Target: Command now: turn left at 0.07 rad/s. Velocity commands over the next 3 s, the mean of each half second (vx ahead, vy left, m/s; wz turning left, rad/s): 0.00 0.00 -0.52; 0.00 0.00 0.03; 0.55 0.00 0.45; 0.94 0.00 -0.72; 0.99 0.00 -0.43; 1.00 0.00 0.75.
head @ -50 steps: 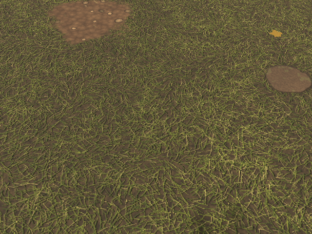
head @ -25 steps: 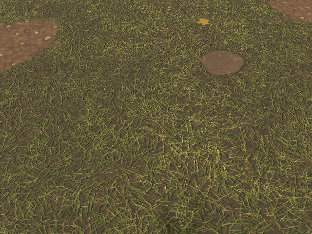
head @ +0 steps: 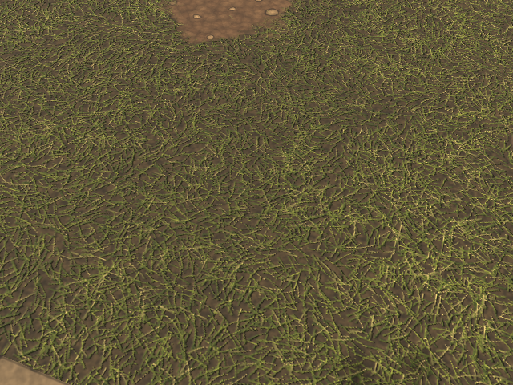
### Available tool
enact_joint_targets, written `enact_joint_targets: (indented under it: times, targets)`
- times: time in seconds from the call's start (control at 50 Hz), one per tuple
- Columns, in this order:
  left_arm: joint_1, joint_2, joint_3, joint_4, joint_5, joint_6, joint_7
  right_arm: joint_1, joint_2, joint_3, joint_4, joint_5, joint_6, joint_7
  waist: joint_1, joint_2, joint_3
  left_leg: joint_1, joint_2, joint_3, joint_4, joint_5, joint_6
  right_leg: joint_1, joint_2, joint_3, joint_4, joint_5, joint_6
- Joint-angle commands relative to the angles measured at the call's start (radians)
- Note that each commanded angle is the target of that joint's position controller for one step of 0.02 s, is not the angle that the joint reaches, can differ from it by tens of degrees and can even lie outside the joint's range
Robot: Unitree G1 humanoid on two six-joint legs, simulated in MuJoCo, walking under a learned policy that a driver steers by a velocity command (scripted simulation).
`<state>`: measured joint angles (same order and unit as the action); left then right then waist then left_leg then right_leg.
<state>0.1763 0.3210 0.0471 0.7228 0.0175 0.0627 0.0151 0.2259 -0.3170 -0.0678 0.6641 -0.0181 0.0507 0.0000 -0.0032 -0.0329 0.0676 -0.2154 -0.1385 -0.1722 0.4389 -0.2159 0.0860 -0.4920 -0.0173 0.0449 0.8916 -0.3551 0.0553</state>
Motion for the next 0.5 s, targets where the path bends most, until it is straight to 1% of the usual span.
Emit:
enact_joint_targets:
  times: [0.02,0.04,0.06,0.08,0.1,0.12,0.14,0.16,0.18,0.2,0.22,0.24,0.26,0.28,0.3,0.32,0.36,0.4,0.46,0.5]
  targets:
    - [-0.011,0.034,-0.002,-0.043,-0.006,-0.01,-0.005,0.028,-0.056,0.006,-0.033,-0.017,-0.017,-0.006,-0.035,0.149,-0.118,0.044,0.271,-0.129,-0.096,0.352,0.114,0.12,-0.007,-0.037,-0.112,0.0,-0.027]
    - [-0.007,0.03,-0.006,-0.032,-0.01,-0.009,-0.008,0.018,-0.049,0.015,-0.026,-0.022,-0.02,-0.009,-0.035,0.154,-0.109,0.017,0.275,-0.118,-0.104,0.314,0.107,0.178,0.001,-0.041,-0.164,0.002,-0.037]
    - [-0.009,0.045,-0.001,-0.03,-0.014,-0.008,-0.011,0.014,-0.077,0.011,-0.018,-0.025,-0.021,-0.013,-0.036,0.164,-0.089,0.005,0.284,-0.116,-0.095,0.297,0.107,0.202,0.019,-0.046,-0.19,-0.006,-0.048]
    - [-0.008,0.067,0.005,-0.033,-0.017,-0.01,-0.013,0.009,-0.11,0.003,-0.01,-0.024,-0.02,-0.018,-0.03,0.163,-0.069,0.01,0.296,-0.118,-0.07,0.318,0.11,0.202,0.036,-0.052,-0.214,-0.025,-0.059]
    - [0.006,0.075,0.008,-0.032,-0.017,-0.014,-0.016,0.001,-0.131,-0.003,-0.005,-0.017,-0.017,-0.024,-0.016,0.15,-0.058,0.02,0.307,-0.114,-0.037,0.358,0.108,0.21,0.048,-0.058,-0.26,-0.023,-0.072]
    - [0.029,0.071,0.008,-0.028,-0.016,-0.022,-0.018,-0.009,-0.142,-0.006,-0.002,-0.006,-0.016,-0.03,0.003,0.132,-0.055,0.026,0.308,-0.103,0.001,0.38,0.095,0.236,0.054,-0.061,-0.341,0.022,-0.085]
    - [0.039,0.073,0.006,-0.03,-0.01,-0.034,-0.018,-0.005,-0.146,-0.009,0.003,0.001,-0.017,-0.036,0.016,0.103,-0.054,0.021,0.292,-0.087,0.042,0.342,0.064,0.271,0.044,-0.019,-0.446,0.122,-0.101]
    - [0.057,0.115,0.015,-0.032,0.002,-0.046,-0.018,-0.007,-0.132,-0.008,-0.008,-0.001,-0.022,-0.041,0.012,0.021,-0.068,-0.014,0.232,-0.042,0.147,0.232,0.023,0.313,-0.037,0.14,-0.511,0.24,-0.131]
    - [0.065,0.23,0.046,-0.038,-0.003,-0.054,-0.021,-0.018,-0.099,-0.001,-0.048,-0.003,-0.021,-0.041,-0.014,-0.144,-0.059,-0.175,0.055,0.101,0.313,-0.049,-0.041,0.363,-0.221,0.439,-0.542,0.51,-0.236]
    - [0.173,0.226,0.056,-0.005,-0.007,-0.053,-0.032,-0.063,-0.093,0.003,-0.064,-0.007,-0.017,-0.048,0.044,-0.215,-0.065,-0.279,-0.006,0.133,0.458,-0.408,-0.064,0.39,-0.332,0.618,-0.597,0.663,-0.358]
    - [0.192,0.196,0.055,0.007,-0.012,-0.054,-0.035,-0.061,-0.09,0.005,-0.058,-0.012,-0.019,-0.044,0.033,-0.129,-0.062,-0.316,0.027,0.078,0.577,-0.401,-0.069,0.406,-0.303,0.585,-0.592,0.585,-0.375]
    - [0.143,0.172,0.057,0.0,-0.016,-0.047,-0.03,-0.068,-0.077,0.007,-0.045,-0.008,-0.019,-0.038,0.016,-0.074,-0.044,-0.327,0.057,0.065,0.613,-0.327,-0.08,0.378,-0.236,0.491,-0.581,0.491,-0.342]
    - [0.086,0.154,0.056,-0.017,-0.017,-0.039,-0.023,-0.077,-0.073,0.006,-0.044,-0.002,-0.02,-0.032,-0.001,-0.065,-0.037,-0.329,0.079,0.065,0.593,-0.26,-0.09,0.356,-0.171,0.423,-0.58,0.432,-0.294]
    - [0.063,0.142,0.057,-0.027,-0.019,-0.033,-0.019,-0.085,-0.072,0.007,-0.049,-0.004,-0.02,-0.025,-0.004,-0.078,-0.056,-0.322,0.085,0.071,0.568,-0.221,-0.104,0.363,-0.129,0.389,-0.574,0.436,-0.269]
    - [0.063,0.137,0.06,-0.031,-0.018,-0.027,-0.019,-0.084,-0.063,0.011,-0.044,-0.006,-0.02,-0.02,0.001,-0.078,-0.085,-0.308,0.076,0.091,0.546,-0.2,-0.118,0.372,-0.095,0.364,-0.565,0.449,-0.257]
    - [0.081,0.138,0.065,-0.031,-0.019,-0.023,-0.02,-0.092,-0.054,0.014,-0.047,-0.005,-0.019,-0.016,0.012,-0.076,-0.104,-0.304,0.069,0.1,0.517,-0.194,-0.128,0.384,-0.083,0.366,-0.558,0.444,-0.254]
    - [0.118,0.152,0.078,-0.029,-0.018,-0.017,-0.021,-0.124,-0.044,0.021,-0.061,0.0,-0.02,-0.015,0.037,-0.077,-0.115,-0.314,0.065,0.098,0.446,-0.193,-0.137,0.404,-0.081,0.407,-0.55,0.394,-0.262]
    - [0.132,0.168,0.089,-0.033,-0.012,-0.013,-0.021,-0.146,-0.049,0.024,-0.071,0.002,-0.025,-0.018,0.054,-0.092,-0.119,-0.306,0.059,0.088,0.381,-0.191,-0.134,0.403,-0.083,0.46,-0.543,0.35,-0.266]
    - [0.104,0.183,0.1,-0.05,-0.006,-0.011,-0.026,-0.134,-0.068,0.024,-0.07,0.007,-0.039,-0.026,0.051,-0.114,-0.131,-0.228,0.04,0.079,0.287,-0.176,-0.118,0.361,-0.068,0.52,-0.527,0.358,-0.245]
    - [0.065,0.186,0.103,-0.063,-0.004,-0.01,-0.03,-0.097,-0.078,0.023,-0.062,0.011,-0.048,-0.033,0.03,-0.13,-0.132,-0.135,0.028,0.074,0.193,-0.164,-0.105,0.31,-0.05,0.552,-0.514,0.372,-0.215]
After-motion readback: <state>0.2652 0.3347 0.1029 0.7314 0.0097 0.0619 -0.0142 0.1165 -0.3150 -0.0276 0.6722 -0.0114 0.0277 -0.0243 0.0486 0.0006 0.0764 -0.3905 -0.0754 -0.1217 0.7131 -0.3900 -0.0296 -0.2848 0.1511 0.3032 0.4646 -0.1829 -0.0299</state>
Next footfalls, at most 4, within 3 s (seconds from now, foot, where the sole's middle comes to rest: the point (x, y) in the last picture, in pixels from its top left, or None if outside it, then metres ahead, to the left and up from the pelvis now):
0.16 right None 0.06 -0.12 -0.78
0.56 left None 0.13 0.06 -0.78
0.96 right None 0.02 -0.09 -0.78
1.50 left None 0.38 0.17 -0.78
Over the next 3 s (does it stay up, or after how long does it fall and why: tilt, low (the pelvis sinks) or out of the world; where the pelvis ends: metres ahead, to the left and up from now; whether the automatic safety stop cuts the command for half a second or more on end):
stays up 1.42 -0.42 -0.01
